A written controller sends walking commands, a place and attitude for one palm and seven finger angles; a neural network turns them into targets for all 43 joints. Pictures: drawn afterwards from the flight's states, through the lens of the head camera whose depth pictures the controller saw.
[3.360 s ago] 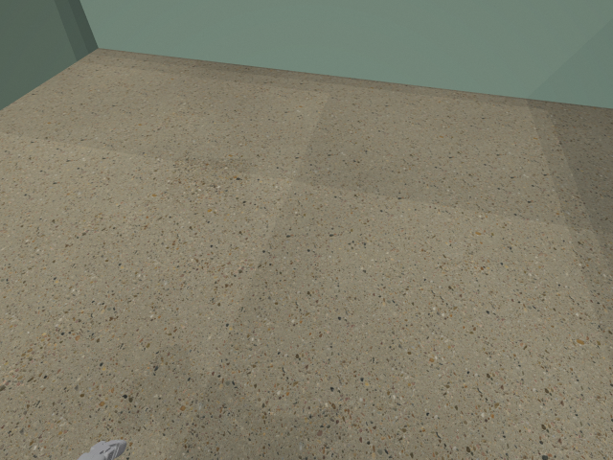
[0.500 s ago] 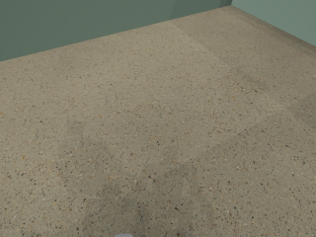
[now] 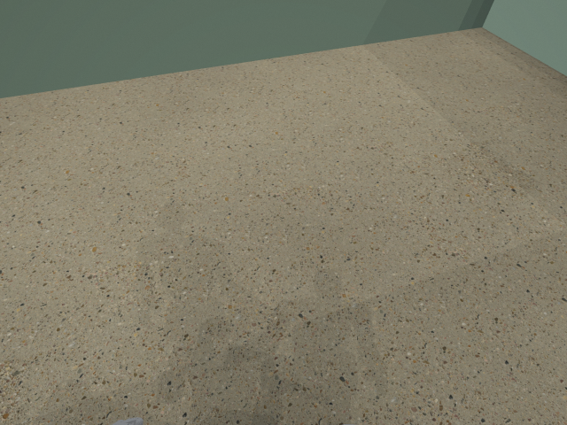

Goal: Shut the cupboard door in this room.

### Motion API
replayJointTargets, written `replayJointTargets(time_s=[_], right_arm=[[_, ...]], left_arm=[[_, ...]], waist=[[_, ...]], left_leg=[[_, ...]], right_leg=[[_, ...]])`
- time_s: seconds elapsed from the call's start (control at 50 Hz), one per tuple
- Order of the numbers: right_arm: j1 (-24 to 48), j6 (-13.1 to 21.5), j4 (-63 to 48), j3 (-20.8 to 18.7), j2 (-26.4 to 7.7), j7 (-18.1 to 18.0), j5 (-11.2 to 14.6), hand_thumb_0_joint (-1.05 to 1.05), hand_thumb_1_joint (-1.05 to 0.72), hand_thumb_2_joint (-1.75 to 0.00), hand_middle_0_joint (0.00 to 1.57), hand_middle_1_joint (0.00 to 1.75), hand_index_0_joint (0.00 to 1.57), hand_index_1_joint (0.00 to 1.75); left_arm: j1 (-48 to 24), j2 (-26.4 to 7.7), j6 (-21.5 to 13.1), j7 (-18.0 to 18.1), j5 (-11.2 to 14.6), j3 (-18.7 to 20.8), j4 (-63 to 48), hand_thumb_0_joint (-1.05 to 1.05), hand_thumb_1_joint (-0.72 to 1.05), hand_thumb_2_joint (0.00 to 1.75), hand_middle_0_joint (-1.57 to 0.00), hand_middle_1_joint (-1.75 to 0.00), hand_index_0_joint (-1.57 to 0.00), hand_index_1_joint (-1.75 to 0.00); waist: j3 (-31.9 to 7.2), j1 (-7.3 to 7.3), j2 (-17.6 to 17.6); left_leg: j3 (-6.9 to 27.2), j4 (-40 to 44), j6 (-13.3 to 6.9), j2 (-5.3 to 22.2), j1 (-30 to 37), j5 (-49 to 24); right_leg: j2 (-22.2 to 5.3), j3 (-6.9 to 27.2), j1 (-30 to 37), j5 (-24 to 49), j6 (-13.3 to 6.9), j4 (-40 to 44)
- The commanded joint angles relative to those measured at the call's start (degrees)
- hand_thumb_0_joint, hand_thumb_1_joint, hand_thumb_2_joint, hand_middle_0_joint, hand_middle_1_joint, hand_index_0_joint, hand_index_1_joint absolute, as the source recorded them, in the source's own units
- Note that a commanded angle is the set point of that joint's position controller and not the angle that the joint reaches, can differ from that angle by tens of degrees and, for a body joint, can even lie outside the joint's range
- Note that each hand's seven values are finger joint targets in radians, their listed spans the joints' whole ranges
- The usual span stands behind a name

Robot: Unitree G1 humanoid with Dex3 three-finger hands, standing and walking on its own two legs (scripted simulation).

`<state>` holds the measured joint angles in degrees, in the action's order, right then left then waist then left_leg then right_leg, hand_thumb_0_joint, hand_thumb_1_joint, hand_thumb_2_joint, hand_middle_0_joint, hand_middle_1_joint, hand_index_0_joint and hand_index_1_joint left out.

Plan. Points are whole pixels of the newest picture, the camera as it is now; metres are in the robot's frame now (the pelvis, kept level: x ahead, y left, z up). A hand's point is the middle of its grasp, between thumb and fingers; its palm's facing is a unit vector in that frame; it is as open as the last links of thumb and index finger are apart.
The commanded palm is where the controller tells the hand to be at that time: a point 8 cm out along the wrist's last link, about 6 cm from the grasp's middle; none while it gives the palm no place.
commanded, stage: turn or walk to find it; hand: left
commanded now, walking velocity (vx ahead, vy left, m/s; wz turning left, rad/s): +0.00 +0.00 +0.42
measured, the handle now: out of the picture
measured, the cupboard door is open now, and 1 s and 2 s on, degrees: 85 85 85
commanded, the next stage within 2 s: none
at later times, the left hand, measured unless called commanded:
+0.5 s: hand out of the picture -0.04 +0.16 -0.16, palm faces +0.27 -0.93 -0.24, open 7.4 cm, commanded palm none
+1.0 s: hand out of the picture -0.06 +0.22 -0.16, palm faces +0.44 -0.86 -0.26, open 7.4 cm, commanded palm none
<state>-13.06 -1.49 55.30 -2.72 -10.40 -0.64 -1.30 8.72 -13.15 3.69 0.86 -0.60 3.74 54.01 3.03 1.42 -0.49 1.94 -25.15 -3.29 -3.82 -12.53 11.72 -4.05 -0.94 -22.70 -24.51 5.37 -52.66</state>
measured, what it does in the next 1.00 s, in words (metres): steps on the spot, turning left: right foot, then left foot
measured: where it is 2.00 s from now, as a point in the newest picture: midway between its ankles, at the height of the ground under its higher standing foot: outside the picture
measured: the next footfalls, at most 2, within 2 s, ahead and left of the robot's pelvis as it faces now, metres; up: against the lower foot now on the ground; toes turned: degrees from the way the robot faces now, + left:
right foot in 0.14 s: +0.03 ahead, -0.13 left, +0.00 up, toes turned +1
left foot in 0.62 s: -0.06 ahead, +0.11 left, +0.00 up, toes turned +21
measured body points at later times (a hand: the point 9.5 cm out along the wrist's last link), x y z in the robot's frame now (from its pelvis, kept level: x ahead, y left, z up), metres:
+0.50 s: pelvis -0.04 -0.04 +0.00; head -0.01 -0.04 +0.45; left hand -0.05 +0.21 -0.14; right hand +0.05 -0.29 -0.16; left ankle -0.10 +0.10 -0.68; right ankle -0.01 -0.13 -0.74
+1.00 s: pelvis -0.06 -0.01 +0.00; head -0.04 +0.00 +0.45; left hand -0.08 +0.27 -0.14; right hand +0.10 -0.20 -0.15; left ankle -0.10 +0.09 -0.74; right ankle -0.01 -0.14 -0.70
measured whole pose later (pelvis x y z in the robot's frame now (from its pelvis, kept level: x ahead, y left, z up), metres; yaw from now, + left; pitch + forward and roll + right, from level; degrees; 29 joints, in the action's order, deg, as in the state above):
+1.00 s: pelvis -0.06 -0.01 +0.00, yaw +25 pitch -1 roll +0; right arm -11.3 -1.8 54.9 -2.8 -11.0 -0.4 -1.4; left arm 8.3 -13.0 3.3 0.8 -0.4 3.4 53.4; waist 3.8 1.2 0.3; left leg 2.7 -26.9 -2.0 -2.8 -13.1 13.1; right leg -3.6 -1.6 -21.2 -25.5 5.0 -48.2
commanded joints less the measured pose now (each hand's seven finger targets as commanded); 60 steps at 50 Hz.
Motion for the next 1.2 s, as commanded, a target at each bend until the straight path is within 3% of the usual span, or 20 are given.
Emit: replayJointTargets(time_s=[0.0,0.08,0.12,0.14,0.18,0.24,0.34,0.48,0.52,0.56,0.6,0.62,0.7,0.92,1.02,1.04,1.08,1.1,1.14,1.18], right_arm=[[-1.7,0.5,-3.2,-3.2,-12.3,-0.6,-0.4,0.0,-0.9,-0.9,0.2,0.3,0.2,0.3],[0.2,0.3,-4.0,-3.3,-10.8,0.0,0.3,0.0,-0.9,-0.9,0.2,0.3,0.2,0.3],[-0.6,0.2,-6.1,-2.7,-6.0,0.3,0.6,0.0,-0.9,-0.9,0.2,0.3,0.2,0.3],[0.3,-0.6,-5.5,-3.7,-8.8,0.3,0.0,0.0,-0.9,-0.9,0.2,0.3,0.2,0.3],[-1.3,-2.0,-2.8,-4.0,-8.6,1.1,-0.3,0.0,-0.9,-0.9,0.2,0.3,0.2,0.3],[-4.7,-2.3,-0.7,-3.6,-6.9,1.7,-0.3,0.0,-0.9,-0.9,0.2,0.3,0.2,0.3],[-0.7,-2.3,-1.4,-3.2,-7.1,1.6,-0.2,0.0,-0.9,-0.9,0.2,0.3,0.2,0.3],[4.2,-1.0,-3.0,-1.7,-5.5,1.3,0.8,0.0,-0.9,-0.9,0.2,0.3,0.2,0.3],[2.1,-0.4,-2.6,-1.5,-5.5,1.0,1.0,0.0,-0.9,-0.9,0.2,0.3,0.2,0.3],[-2.9,0.4,-1.3,-1.8,-7.4,1.0,0.9,0.0,-0.9,-0.9,0.2,0.3,0.2,0.3],[-5.3,0.7,-1.4,-3.8,-16.9,0.3,0.3,0.0,-0.9,-0.9,0.2,0.3,0.2,0.3],[-5.7,0.2,-1.0,-3.8,-16.9,0.3,0.2,0.0,-0.9,-0.9,0.2,0.3,0.2,0.3],[2.2,0.9,-2.7,-2.1,-11.9,-0.9,0.1,0.0,-0.9,-0.9,0.2,0.3,0.2,0.3],[-0.7,0.7,-3.1,-3.0,-12.6,-0.6,-0.2,0.0,-0.9,-0.9,0.2,0.3,0.2,0.3],[2.0,0.3,-4.2,-3.4,-12.3,-0.1,0.0,0.0,-0.9,-0.9,0.2,0.3,0.2,0.3],[1.7,0.4,-4.4,-3.3,-11.0,0.1,0.4,0.0,-0.9,-0.9,0.2,0.3,0.2,0.3],[1.2,0.3,-6.4,-2.7,-6.3,0.4,0.6,0.0,-0.9,-0.9,0.2,0.3,0.2,0.3],[1.7,-0.5,-5.9,-3.5,-8.7,0.4,0.2,0.0,-0.9,-0.9,0.2,0.3,0.2,0.3],[0.4,-1.8,-3.3,-3.8,-8.8,1.0,-0.1,0.0,-0.9,-0.9,0.2,0.3,0.2,0.3],[-2.0,-1.9,-1.8,-3.5,-7.8,1.5,-0.2,0.0,-0.9,-0.9,0.2,0.3,0.2,0.3]], left_arm=[[-0.4,-3.1,-1.8,0.7,0.2,0.6,-5.3,0.0,0.9,0.9,-0.2,-0.3,-0.2,-0.3],[6.0,-4.9,-2.9,1.1,0.2,1.1,-4.0,0.0,0.9,0.9,-0.2,-0.3,-0.2,-0.3],[7.3,-13.2,-3.7,1.6,-1.0,2.5,-4.9,0.0,0.9,0.9,-0.2,-0.3,-0.2,-0.3],[6.1,-12.4,-3.2,1.6,-0.4,2.0,-5.7,0.0,0.9,0.9,-0.2,-0.3,-0.2,-0.3],[-0.7,-8.5,-3.4,1.6,-0.3,1.5,-7.0,0.0,0.9,0.9,-0.2,-0.3,-0.2,-0.3],[-1.4,-5.8,-4.1,1.3,-0.3,0.4,-6.9,0.0,0.9,0.9,-0.2,-0.3,-0.2,-0.3],[4.5,-6.6,-4.2,1.4,-0.6,0.7,-4.6,0.0,0.9,0.9,-0.2,-0.3,-0.2,-0.3],[9.1,-10.0,-3.8,1.2,-1.4,2.0,-1.9,0.0,0.9,0.9,-0.2,-0.3,-0.2,-0.3],[8.5,-10.3,-3.7,1.1,-1.3,2.1,-1.3,0.0,0.9,0.9,-0.2,-0.3,-0.2,-0.3],[7.0,-9.5,-3.2,1.0,-0.4,2.1,-1.4,0.0,0.9,0.9,-0.2,-0.3,-0.2,-0.3],[6.0,-3.3,-2.3,0.5,-0.1,0.3,-4.4,0.0,0.9,0.9,-0.2,-0.3,-0.2,-0.3],[3.1,-4.9,-1.6,0.8,-0.5,0.3,-4.8,0.0,0.9,0.9,-0.2,-0.3,-0.2,-0.3],[3.4,-5.1,-1.5,0.0,-0.5,1.0,-2.1,0.0,0.9,0.9,-0.2,-0.3,-0.2,-0.3],[-0.7,-3.8,-1.8,0.4,0.0,0.5,-4.9,0.0,0.9,0.9,-0.2,-0.3,-0.2,-0.3],[5.0,-4.2,-2.8,0.7,0.2,0.7,-4.3,0.0,0.9,0.9,-0.2,-0.3,-0.2,-0.3],[6.6,-5.4,-3.4,0.9,0.1,1.0,-4.0,0.0,0.9,0.9,-0.2,-0.3,-0.2,-0.3],[8.1,-13.4,-4.0,1.4,-1.0,2.4,-4.6,0.0,0.9,0.9,-0.2,-0.3,-0.2,-0.3],[7.0,-12.6,-3.6,1.4,-0.6,1.9,-5.3,0.0,0.9,0.9,-0.2,-0.3,-0.2,-0.3],[0.7,-8.7,-3.7,1.5,-0.4,1.4,-6.6,0.0,0.9,0.9,-0.2,-0.3,-0.2,-0.3],[-1.3,-6.4,-4.1,1.1,-0.3,0.5,-6.8,0.0,0.9,0.9,-0.2,-0.3,-0.2,-0.3]], waist=[[-4.0,0.3,8.0],[-5.9,-3.11,3.5],[-5.2,-3.74,-18.7],[-4.4,-3.76,-11.5],[0.9,-0.48,-10.0],[2.1,1.09,-7.1],[1.0,-1.79,-8.0],[-3.8,-4.5,-11.1],[-5.6,-3.17,-11.4],[-8.1,-0.1,-6.4],[-6.7,1.39,19.0],[-5.6,2.3,12.2],[-1.0,-0.87,10.6],[-3.3,0.68,8.7],[-5.8,-2.45,7.0],[-7.0,-3.27,3.9],[-6.7,-4.19,-17.8],[-5.5,-4.06,-11.3],[-0.3,-1.15,-10.1],[1.4,0.39,-8.0]], left_leg=[[18.7,5.4,-7.1,16.1,2.5,-20.3],[16.6,-0.7,-2.2,10.8,-8.7,-9.7],[1.4,-23.1,5.0,-1.3,-22.8,19.5],[3.4,-33.2,4.6,1.4,-19.7,20.6],[3.4,-42.0,4.9,3.3,-18.3,13.3],[0.8,-45.6,6.3,4.2,-18.1,6.3],[-0.4,-40.2,7.7,6.0,-19.4,7.8],[-5.1,-19.3,6.8,5.5,-11.1,16.1],[-6.4,-11.0,6.3,4.8,-6.7,13.1],[-5.8,3.1,5.3,5.7,4.6,-1.9],[18.9,7.1,-4.7,26.4,13.0,-30.7],[15.1,6.3,-7.4,27.8,7.6,-26.7],[8.6,6.1,-5.2,18.1,4.5,-26.3],[15.1,4.8,-7.1,17.2,5.1,-24.9],[16.1,0.1,-4.3,13.6,-1.9,-19.7],[14.5,-3.3,-1.7,11.1,-6.3,-13.3],[1.1,-25.0,5.0,-0.7,-21.2,21.3],[3.5,-34.8,4.6,1.8,-19.1,21.3],[3.8,-43.3,5.0,3.5,-18.6,14.2],[1.7,-45.7,5.9,4.5,-19.0,8.7]], right_leg=[[1.6,0.1,2.1,-0.7,-1.4,9.5],[0.8,0.4,19.1,13.1,-2.3,30.2],[-22.7,22.9,23.1,16.7,-11.6,38.6],[-23.8,19.7,14.6,14.7,-14.6,38.9],[-16.5,13.4,6.0,4.0,-12.1,41.4],[-11.6,3.6,6.4,10.5,-9.8,39.2],[-13.6,3.2,12.3,12.2,-11.6,38.3],[-16.6,1.3,18.2,32.0,-14.2,31.1],[-16.3,-0.2,18.4,36.8,-12.7,27.2],[-13.5,-5.8,13.0,31.2,-7.7,19.2],[-2.4,-7.9,-9.4,-11.7,-0.8,-0.3],[-3.3,-3.5,-6.5,-11.0,-1.8,-6.2],[-2.9,-0.6,-8.5,0.0,-1.1,-11.5],[0.2,-0.5,-2.0,-1.5,-0.5,4.1],[2.2,-1.6,11.7,9.1,-1.6,23.1],[-0.1,0.0,18.6,14.4,-2.0,30.8],[-23.0,21.4,23.6,23.9,-11.9,36.4],[-23.6,17.8,16.1,20.5,-14.7,37.0],[-16.9,12.6,8.8,10.2,-12.2,39.4],[-13.0,4.9,8.4,13.7,-10.6,37.8]])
